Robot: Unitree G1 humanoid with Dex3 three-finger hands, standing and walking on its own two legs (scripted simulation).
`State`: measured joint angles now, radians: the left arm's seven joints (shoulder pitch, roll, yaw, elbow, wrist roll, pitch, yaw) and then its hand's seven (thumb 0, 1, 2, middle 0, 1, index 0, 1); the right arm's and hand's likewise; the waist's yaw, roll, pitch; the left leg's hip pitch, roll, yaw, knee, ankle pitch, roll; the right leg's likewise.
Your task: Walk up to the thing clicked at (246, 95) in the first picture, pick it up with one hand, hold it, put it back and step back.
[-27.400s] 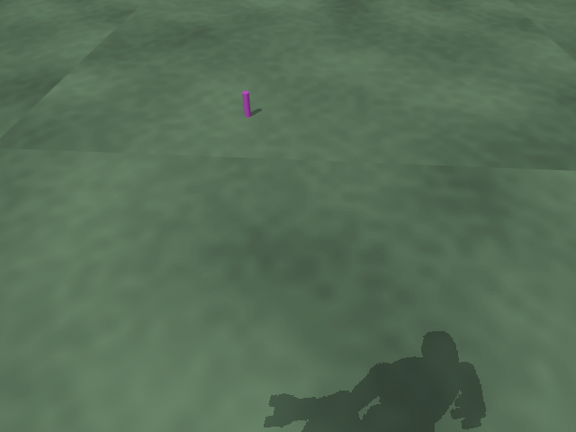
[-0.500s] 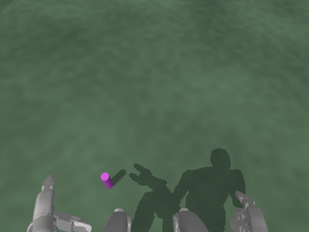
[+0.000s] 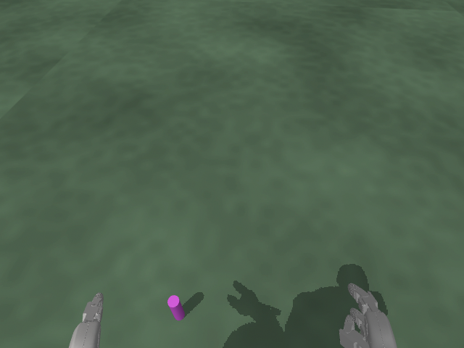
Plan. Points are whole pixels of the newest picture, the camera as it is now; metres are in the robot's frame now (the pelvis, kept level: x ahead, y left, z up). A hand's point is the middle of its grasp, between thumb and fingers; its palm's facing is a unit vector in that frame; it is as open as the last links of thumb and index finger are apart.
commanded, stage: home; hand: left
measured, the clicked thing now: (176, 308) +0.40 +0.21 -0.64
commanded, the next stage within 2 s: stand in 1.46 s
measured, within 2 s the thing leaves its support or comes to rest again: neither
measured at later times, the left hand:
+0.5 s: hand out of the picture +0.16 +0.17 -0.05, palm faces +0.10 -0.95 -0.29, open 17.6 cm
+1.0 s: hand out of the picture +0.16 +0.17 -0.05, palm faces +0.10 -0.95 -0.28, open 17.6 cm
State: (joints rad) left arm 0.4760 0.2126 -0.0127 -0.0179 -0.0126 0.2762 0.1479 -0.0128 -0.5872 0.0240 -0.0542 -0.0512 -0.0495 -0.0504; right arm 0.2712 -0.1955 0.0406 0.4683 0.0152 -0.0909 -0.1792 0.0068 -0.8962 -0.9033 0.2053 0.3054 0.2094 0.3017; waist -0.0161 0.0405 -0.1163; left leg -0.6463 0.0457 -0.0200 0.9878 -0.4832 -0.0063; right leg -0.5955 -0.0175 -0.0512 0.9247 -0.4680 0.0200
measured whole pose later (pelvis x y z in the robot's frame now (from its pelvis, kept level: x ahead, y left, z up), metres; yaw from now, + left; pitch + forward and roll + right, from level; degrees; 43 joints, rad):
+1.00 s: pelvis -0.01 -0.02 +0.00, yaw +0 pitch +7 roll -2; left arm 0.45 0.20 -0.01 0.02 -0.01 0.25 0.13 -0.01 -0.56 0.04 -0.06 -0.06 -0.05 -0.06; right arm 0.28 -0.21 0.03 0.51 0.01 -0.12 -0.18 0.01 -0.90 -0.90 0.20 0.30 0.21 0.30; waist -0.02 0.04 -0.10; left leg -0.62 0.05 -0.03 0.95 -0.45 -0.03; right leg -0.58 -0.01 -0.06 0.92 -0.45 0.00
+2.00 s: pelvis -0.01 -0.01 +0.01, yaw +0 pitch +2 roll +0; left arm 0.27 0.28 -0.01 0.42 0.06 0.07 0.04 0.00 0.51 0.80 -0.20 -0.29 -0.20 -0.29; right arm 0.18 -0.26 0.02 0.72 -0.07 -0.04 -0.06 0.01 -0.90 -0.90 0.21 0.30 0.21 0.30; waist 0.01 0.00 -0.01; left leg -0.50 0.03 0.00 0.88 -0.43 0.00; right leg -0.47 -0.04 -0.03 0.87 -0.44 0.01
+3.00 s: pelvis -0.02 +0.00 +0.06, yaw -1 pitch -4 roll +0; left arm 0.13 0.32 0.01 1.17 0.02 -0.01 0.00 0.00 0.90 0.89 -0.21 -0.30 -0.20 -0.30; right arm 0.14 -0.33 -0.01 1.15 -0.02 0.00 0.00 0.00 -0.90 -0.90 0.20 0.30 0.21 0.30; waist 0.00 0.02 0.06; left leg -0.14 0.02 0.02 0.37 -0.16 -0.01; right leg -0.13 -0.03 -0.02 0.37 -0.17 0.02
